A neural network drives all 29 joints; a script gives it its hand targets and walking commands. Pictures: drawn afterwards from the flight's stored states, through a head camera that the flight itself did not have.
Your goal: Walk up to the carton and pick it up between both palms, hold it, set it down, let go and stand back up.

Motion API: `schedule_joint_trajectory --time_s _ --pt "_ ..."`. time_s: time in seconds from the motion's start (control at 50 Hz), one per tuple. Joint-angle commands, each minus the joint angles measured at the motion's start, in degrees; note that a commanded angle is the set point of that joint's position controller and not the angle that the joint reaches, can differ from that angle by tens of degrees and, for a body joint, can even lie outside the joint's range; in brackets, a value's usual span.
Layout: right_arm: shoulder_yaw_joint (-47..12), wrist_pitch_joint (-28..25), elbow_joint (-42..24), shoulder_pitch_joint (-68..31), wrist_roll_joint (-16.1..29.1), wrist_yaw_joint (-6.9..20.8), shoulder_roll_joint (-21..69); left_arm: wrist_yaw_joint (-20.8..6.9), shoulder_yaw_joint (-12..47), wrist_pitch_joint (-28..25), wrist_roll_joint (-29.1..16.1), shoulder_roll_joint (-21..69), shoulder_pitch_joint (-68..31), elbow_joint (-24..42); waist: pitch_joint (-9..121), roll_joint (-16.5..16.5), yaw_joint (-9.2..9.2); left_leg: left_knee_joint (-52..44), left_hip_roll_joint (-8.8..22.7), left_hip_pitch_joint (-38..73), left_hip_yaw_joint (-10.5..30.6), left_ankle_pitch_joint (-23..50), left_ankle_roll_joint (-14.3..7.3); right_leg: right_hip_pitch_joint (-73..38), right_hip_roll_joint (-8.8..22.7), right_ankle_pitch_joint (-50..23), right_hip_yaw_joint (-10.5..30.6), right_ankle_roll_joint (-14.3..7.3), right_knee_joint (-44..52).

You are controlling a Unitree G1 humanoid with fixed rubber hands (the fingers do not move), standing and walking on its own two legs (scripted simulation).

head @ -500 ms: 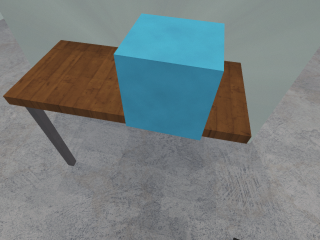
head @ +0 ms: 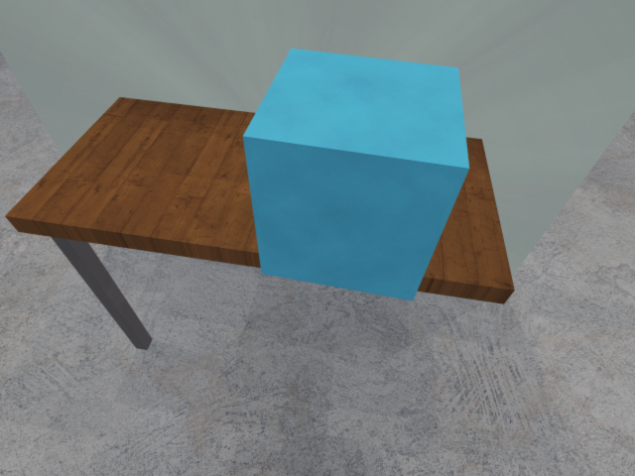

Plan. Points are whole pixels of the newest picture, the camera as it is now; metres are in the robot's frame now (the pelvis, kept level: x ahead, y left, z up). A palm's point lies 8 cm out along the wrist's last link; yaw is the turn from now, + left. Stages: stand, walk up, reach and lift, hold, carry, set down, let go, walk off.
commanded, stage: walk up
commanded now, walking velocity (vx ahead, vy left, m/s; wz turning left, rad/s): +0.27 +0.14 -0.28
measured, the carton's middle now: (353, 177) +0.56 -0.04 +0.05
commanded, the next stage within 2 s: stand in 1.60 s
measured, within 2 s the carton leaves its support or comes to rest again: neither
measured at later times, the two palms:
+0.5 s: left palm (196, 353) +0.32 +0.21 -0.14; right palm out of the picture +0.04 -0.14 -0.14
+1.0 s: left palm (130, 406) +0.23 +0.29 -0.14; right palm (472, 436) +0.21 -0.23 -0.15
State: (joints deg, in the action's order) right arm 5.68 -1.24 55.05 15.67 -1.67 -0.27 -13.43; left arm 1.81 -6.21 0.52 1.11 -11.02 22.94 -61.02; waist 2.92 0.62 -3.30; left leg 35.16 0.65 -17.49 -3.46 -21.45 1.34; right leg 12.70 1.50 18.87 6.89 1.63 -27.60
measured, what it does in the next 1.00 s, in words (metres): walks ahead: right foot, then left foot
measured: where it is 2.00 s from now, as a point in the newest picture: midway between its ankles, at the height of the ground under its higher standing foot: outside the picture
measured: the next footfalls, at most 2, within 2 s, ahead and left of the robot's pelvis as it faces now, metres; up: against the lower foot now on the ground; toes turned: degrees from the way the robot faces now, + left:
right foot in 0.38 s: +0.22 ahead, -0.05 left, +0.00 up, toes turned -10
left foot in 0.68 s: +0.26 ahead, +0.16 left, +0.00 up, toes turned +0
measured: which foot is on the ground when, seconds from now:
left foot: down 0.00-0.40, up 0.42-0.66, down 0.68-0.96, up 0.98-1.00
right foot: down 0.00-0.04, up 0.06-0.36, down 0.38-0.70, up 0.72-0.94, down 0.96-1.00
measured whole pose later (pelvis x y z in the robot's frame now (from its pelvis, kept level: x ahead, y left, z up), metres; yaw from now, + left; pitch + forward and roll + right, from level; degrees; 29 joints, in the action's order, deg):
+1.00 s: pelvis +0.16 +0.04 -0.02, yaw -4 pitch -1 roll +0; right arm 4.3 3.8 56.0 8.8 -1.4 -2.9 -14.9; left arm 2.5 -2.2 1.9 0.5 -11.8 9.2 -58.3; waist -5.5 -2.4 -0.3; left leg 43.7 2.1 -23.3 -1.5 -21.6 0.6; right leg 16.4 1.2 20.0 -3.8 0.4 -37.9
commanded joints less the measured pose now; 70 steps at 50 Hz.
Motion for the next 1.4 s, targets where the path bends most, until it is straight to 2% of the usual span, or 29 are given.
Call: schedule_joint_trajectory --time_s 0.0,0.04,0.06,0.12,0.2,0.26,0.32,0.36,0.4,0.42,0.46,0.56,0.64,0.66,0.68,0.7,0.72,0.78,0.92,0.94,0.96,0.98,1.04,1.12,1.18,1.22,1.24,1.28,1.38 --pt "0.87 -1.62 2.29 14.61 0.02 -0.78 -2.60 -0.10 -0.85 -1.44 0.13 -5.95 -7.11 4.50 -4.30 0.04 8.49 -14.91 1.37 25.32 -0.41 3.71 -1.10 23.30 4.08 12.34 4.26 -7.56 1.40" --pt "2.23 -1.61 3.20 22.57 -0.37 -1.77 -9.95 -0.38 1.53 -2.04 -0.58 1.57 -8.09 8.12 0.48 -23.38 11.12 -26.55 23.04 27.13 30.65 -10.82 -9.35 33.01 -2.28 16.69 -8.03 -4.71 -24.94" --pt "0.91 -1.36 2.64 20.65 -0.04 -1.53 -5.48 -0.84 1.28 -2.23 -0.10 -1.31 -11.63 8.55 -6.44 -12.59 9.88 -28.12 23.19 19.68 31.52 -11.05 -11.21 33.91 1.45 12.94 -5.32 -4.79 -32.84" --pt "-1.58 -2.28 2.17 12.81 -0.06 -1.84 -0.39 -3.11 1.16 -2.80 0.34 -2.43 -11.82 6.85 -10.73 -0.36 4.55 -29.86 19.40 10.41 20.12 1.64 -10.50 29.68 4.87 2.96 -6.70 -3.36 -35.35" --pt "-2.66 -3.89 6.28 15.28 0.05 -2.13 0.79 -3.35 2.91 -2.58 -0.14 0.48 -15.35 7.42 -10.52 -7.34 3.97 -24.58 12.27 11.35 4.46 35.46 -8.48 21.20 3.17 -1.84 -12.32 -2.90 -23.54" --pt "-3.67 -4.82 8.45 22.10 0.06 -2.05 1.30 -2.65 3.73 -2.40 -0.17 2.05 -18.93 8.57 -9.01 -3.48 6.59 -18.03 16.13 20.20 6.46 61.50 -7.26 23.18 -0.30 0.35 -14.22 -3.23 -17.61" --pt "-5.20 -4.07 8.87 18.30 0.72 -2.67 1.68 -1.82 4.31 -2.62 -1.05 1.66 -15.79 8.00 -4.88 -12.76 2.32 -7.51 12.17 18.31 1.12 78.89 -4.91 10.25 -5.09 -7.24 -15.22 -5.14 -7.11" --pt "-5.96 -3.96 9.09 17.96 1.67 -2.39 2.90 -1.35 3.26 -3.33 -0.57 -2.59 -7.69 5.42 2.94 -10.11 -1.28 2.32 10.13 7.28 0.11 63.87 -2.64 -12.43 -0.62 -31.97 -12.48 -7.34 -0.94" --pt "-6.01 -3.42 8.56 20.13 3.66 -2.64 5.19 -0.98 3.05 -3.28 -0.08 -7.68 -2.06 3.68 13.06 7.82 -1.80 25.63 1.44 -7.56 -1.44 -0.25 1.22 -31.48 20.62 -83.08 5.87 -19.50 -5.04" --pt "-4.52 -2.58 7.94 15.55 3.32 -2.63 1.97 -0.58 3.73 -2.66 -1.32 -5.83 -1.37 3.13 14.10 6.35 -2.53 32.18 -0.11 -3.12 1.56 -12.09 0.45 -25.56 21.47 -88.54 6.46 -21.46 -2.54" --pt "-4.37 -1.62 7.98 12.25 2.05 -2.05 3.75 0.36 4.52 -2.45 -0.75 -3.50 -9.51 3.11 2.94 0.90 1.07 31.48 2.50 -4.23 4.47 -12.36 -1.47 -13.67 19.53 -73.23 2.99 -19.68 2.95" --pt "-4.04 0.66 10.34 12.29 1.20 -2.76 6.24 1.12 4.89 -2.69 -0.26 -3.50 -13.76 1.13 -0.83 3.64 4.49 10.63 2.06 0.14 1.86 -6.58 0.17 -7.12 12.63 -63.17 -4.11 -15.92 3.59" --pt "-2.63 0.66 7.86 10.39 0.52 -2.96 2.93 1.22 3.20 -0.70 -1.25 -7.64 -12.99 -0.43 -0.43 5.46 6.73 -7.40 2.54 7.49 -0.59 19.16 0.10 -2.07 7.12 -51.96 -9.55 -9.73 -6.22" --pt "-1.37 0.42 5.91 10.32 -0.43 -2.95 -1.63 1.15 3.22 -0.07 -1.56 -5.94 -12.08 0.27 0.14 0.62 6.54 -7.88 10.13 11.93 5.89 39.84 -2.27 3.57 4.26 -32.99 -10.92 -5.49 -10.87" --pt "-0.28 0.91 4.25 9.91 -0.63 -2.68 -6.36 1.52 3.80 0.80 -1.97 -2.89 -11.62 1.49 -0.77 -12.90 7.51 -8.25 20.59 10.74 15.46 63.01 -9.01 9.21 -1.53 -6.98 -14.11 -2.28 -19.53" --pt "-0.39 1.52 3.68 9.83 -0.29 -2.78 -7.09 1.66 3.64 1.75 -1.69 -2.65 -10.83 1.60 -0.36 -18.34 8.47 -9.58 25.65 9.64 19.69 74.13 -14.99 11.48 -3.37 15.45 -12.33 -0.87 -31.61" --pt "-0.43 1.93 2.91 8.42 0.16 -2.87 -7.51 1.48 3.91 2.30 -1.28 -1.74 -11.89 2.56 1.39 -16.71 8.44 -10.33 25.26 7.61 18.18 71.13 -17.30 11.64 -2.88 19.15 -8.22 -1.15 -40.77" --pt "-0.91 3.46 0.49 -2.53 -0.01 -3.61 -6.09 0.83 2.51 2.54 -0.45 -4.00 -11.75 2.75 -2.41 -9.11 3.94 -9.14 19.44 3.14 10.71 57.50 -14.88 12.26 -1.51 14.31 -5.82 0.21 -40.44" --pt "0.11 4.19 0.69 -2.73 0.23 -2.51 -9.38 1.21 3.15 1.60 -1.44 -4.78 -5.86 2.19 3.30 -9.46 2.49 -1.75 13.90 3.75 9.78 47.71 -10.22 -2.10 -0.45 -1.10 -11.79 1.88 -3.08" --pt "0.12 4.54 0.16 -2.71 0.06 -2.42 -8.68 1.00 2.97 1.11 -0.83 -6.87 -4.85 1.95 1.08 -4.86 1.43 2.65 10.29 -2.69 8.30 34.68 -6.60 -6.15 3.69 -8.67 -6.38 0.60 4.78" --pt "-1.06 4.98 -1.87 -1.46 0.44 -2.54 -4.23 0.94 1.68 0.64 -0.06 -14.20 -3.76 3.70 1.41 14.32 1.32 12.75 1.62 -13.49 1.76 3.60 -1.03 -8.90 21.79 -26.50 12.94 -4.86 10.79" --pt "-0.05 6.01 -3.19 -5.90 0.36 -3.09 -5.57 0.66 0.90 0.61 0.01 -17.43 -4.14 4.45 0.15 20.62 -2.20 24.77 -2.65 -9.86 3.91 -16.28 0.66 0.71 26.92 -42.19 16.70 -12.04 11.19" --pt "0.42 6.43 -2.80 -5.82 0.50 -1.75 -6.12 1.03 1.84 0.99 0.86 -11.61 -13.73 7.25 -6.16 5.42 3.54 38.73 -0.98 -9.22 11.15 -8.68 0.29 8.06 18.78 -29.34 6.73 -11.75 9.96" --pt "-0.57 4.96 -2.31 -2.05 0.50 -1.24 -3.93 0.58 3.29 1.12 0.09 -7.41 -15.66 8.10 -1.59 11.19 4.70 20.75 -0.66 -4.43 2.99 -5.27 0.88 1.36 8.63 -18.88 -1.37 -9.07 9.27" --pt "-1.70 4.62 -2.24 -2.50 0.91 -2.04 -2.83 -0.22 2.57 1.28 0.15 -8.45 -10.34 5.67 -0.99 11.37 1.91 3.82 -0.82 0.56 -0.14 -8.48 0.67 -1.85 10.46 -5.64 4.31 -11.38 10.77" --pt "-1.99 3.83 -0.43 2.04 1.64 -2.34 -2.27 -0.57 1.64 1.81 -0.37 -9.90 -9.11 4.65 -3.15 10.88 3.13 -13.15 -1.96 10.36 -0.99 1.13 -0.59 3.16 9.11 -1.84 5.00 -8.91 9.33" --pt "-1.89 2.93 -0.08 4.15 1.02 -2.36 -3.59 -0.82 1.70 1.77 -0.60 -8.55 -8.66 4.65 -3.69 6.62 4.08 -20.57 1.65 14.33 3.03 6.26 -0.99 5.55 7.90 -0.95 4.06 -6.70 7.29" --pt "-2.10 1.52 -0.84 2.28 0.95 -2.05 -8.29 -0.88 2.93 1.44 -1.66 -2.02 -9.61 5.81 -6.95 -16.93 3.59 -25.44 19.16 8.78 20.74 4.82 -7.26 11.88 -0.81 3.91 -6.99 -2.36 -0.62" --pt "-4.47 -0.42 -0.04 -2.14 0.60 -1.63 -3.44 -1.27 3.14 1.36 -0.84 -1.70 -8.00 2.19 -9.41 -7.80 0.89 -21.81 11.44 -0.30 12.22 13.67 -7.66 -2.62 -0.25 -6.51 -7.06 -3.50 0.21"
